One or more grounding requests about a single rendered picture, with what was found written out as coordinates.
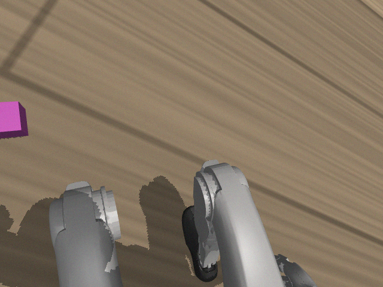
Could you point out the right robot foot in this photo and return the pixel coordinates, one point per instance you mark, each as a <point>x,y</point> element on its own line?
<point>191,238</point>

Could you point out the right robot hand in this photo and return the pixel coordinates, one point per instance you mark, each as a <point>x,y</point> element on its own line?
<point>295,275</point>

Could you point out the small box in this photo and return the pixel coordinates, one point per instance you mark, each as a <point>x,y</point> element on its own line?
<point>13,122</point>

